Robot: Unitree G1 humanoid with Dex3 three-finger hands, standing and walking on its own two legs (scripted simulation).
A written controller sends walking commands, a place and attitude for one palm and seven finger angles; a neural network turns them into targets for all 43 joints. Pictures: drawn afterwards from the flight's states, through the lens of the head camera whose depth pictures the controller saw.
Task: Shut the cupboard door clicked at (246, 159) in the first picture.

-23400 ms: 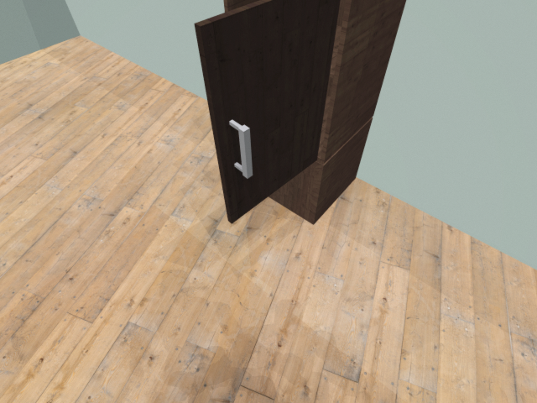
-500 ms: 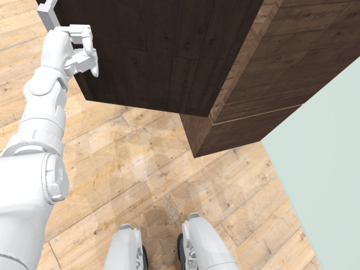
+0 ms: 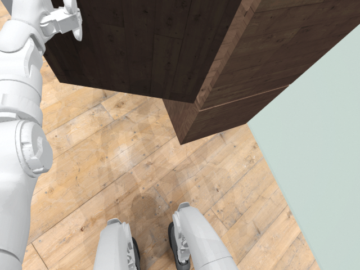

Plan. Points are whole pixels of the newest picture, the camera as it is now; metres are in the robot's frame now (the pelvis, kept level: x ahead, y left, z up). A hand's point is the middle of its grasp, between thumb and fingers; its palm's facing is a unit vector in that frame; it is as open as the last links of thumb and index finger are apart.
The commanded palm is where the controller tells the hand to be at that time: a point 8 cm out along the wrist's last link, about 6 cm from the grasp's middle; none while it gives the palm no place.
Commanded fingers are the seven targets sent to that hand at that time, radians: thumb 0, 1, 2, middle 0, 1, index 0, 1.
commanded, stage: push the door shut along its arc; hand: left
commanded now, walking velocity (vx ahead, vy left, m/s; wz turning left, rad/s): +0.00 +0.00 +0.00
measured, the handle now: (21, 4) +0.63 +0.19 +0.09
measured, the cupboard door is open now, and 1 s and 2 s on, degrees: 64 58 58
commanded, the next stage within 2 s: pull the fist back off the door in 0.20 s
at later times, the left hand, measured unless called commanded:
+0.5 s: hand (84, 8) +0.62 +0.09 +0.09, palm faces +0.11 -0.99 +0.06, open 3.2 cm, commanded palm +0.59 +0.09 +0.09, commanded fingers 0.00 0.90 0.90 -1.30 -1.50 -1.30 -1.50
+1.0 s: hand (95, 42) +0.55 +0.07 +0.09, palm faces +0.09 -1.00 -0.03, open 3.1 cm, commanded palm +0.51 +0.11 +0.09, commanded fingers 0.00 0.90 0.90 -1.30 -1.50 -1.30 -1.50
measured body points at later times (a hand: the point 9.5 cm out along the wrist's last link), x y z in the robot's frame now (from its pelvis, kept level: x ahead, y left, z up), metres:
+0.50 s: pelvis +0.00 +0.00 +0.00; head +0.20 +0.02 +0.40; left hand +0.61 +0.14 +0.09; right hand -0.04 -0.25 -0.10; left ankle +0.03 +0.09 -0.60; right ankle +0.05 -0.11 -0.60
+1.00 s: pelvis +0.02 -0.02 +0.03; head +0.17 -0.01 +0.46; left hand +0.53 +0.13 +0.09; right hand +0.00 -0.28 -0.08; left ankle +0.03 +0.09 -0.60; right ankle +0.05 -0.11 -0.60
